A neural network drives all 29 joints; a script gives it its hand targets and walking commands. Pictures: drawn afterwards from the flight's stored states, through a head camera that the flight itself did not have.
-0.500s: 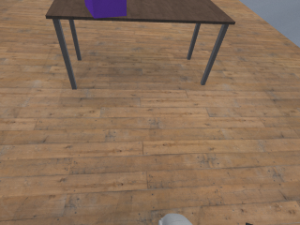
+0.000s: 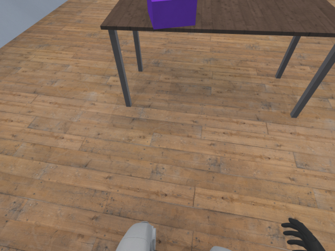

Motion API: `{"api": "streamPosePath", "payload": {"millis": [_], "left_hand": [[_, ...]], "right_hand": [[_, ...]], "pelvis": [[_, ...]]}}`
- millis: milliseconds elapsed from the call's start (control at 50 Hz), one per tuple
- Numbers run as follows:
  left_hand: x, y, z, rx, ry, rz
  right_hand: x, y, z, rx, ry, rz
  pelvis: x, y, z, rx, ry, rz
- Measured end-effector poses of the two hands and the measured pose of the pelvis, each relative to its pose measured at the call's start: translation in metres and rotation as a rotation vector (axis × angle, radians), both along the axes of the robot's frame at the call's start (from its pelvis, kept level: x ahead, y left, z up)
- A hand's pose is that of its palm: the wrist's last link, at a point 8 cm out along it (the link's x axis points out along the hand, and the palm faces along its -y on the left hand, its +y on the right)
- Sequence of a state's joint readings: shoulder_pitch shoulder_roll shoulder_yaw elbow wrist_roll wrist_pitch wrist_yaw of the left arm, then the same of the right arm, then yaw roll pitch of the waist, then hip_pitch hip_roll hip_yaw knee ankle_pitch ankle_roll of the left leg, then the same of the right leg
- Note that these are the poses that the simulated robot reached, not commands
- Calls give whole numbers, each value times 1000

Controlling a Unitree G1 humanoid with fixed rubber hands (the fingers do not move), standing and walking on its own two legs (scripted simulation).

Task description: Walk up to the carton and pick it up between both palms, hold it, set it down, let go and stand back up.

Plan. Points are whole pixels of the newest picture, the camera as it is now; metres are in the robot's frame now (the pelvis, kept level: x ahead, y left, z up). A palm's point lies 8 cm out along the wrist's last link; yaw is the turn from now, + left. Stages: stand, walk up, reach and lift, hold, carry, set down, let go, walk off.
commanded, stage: walk up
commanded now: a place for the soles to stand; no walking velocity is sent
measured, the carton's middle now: (170, 5) +1.36 +0.05 +0.02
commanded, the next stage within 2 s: none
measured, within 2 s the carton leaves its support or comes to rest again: neither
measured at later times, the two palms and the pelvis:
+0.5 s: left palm (57, 160) +0.36 +0.37 -0.08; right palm (264, 174) +0.32 -0.24 -0.05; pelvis +0.27 +0.06 +0.02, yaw +1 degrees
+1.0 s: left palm (82, 109) +0.57 +0.35 -0.06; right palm (248, 107) +0.61 -0.27 -0.07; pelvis +0.50 +0.03 +0.01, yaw +0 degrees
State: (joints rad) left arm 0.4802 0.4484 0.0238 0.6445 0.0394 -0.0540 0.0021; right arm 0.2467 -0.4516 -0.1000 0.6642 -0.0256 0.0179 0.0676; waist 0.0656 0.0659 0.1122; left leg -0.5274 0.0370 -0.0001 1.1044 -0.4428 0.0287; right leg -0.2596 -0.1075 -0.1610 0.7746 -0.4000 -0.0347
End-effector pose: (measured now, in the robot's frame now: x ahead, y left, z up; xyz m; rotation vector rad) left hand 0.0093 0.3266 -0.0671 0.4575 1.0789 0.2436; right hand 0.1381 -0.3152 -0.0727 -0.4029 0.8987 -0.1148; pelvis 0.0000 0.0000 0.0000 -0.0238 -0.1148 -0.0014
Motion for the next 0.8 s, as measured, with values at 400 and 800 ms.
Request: {"api": "streamPosePath", "payload": {"millis": [400, 800], "left_hand": [[265, 60, -23, -132, -36, -7], [555, -7, 7, -56, -155, -170]], "right_hand": [[183, 89, 28, -43, 42, -24], [305, 21, -34, 27, 250, -179]], "pelvis": [[222, 64, 15, 18, 24, 48], [422, 25, -1, 26, 24, -32]]}}
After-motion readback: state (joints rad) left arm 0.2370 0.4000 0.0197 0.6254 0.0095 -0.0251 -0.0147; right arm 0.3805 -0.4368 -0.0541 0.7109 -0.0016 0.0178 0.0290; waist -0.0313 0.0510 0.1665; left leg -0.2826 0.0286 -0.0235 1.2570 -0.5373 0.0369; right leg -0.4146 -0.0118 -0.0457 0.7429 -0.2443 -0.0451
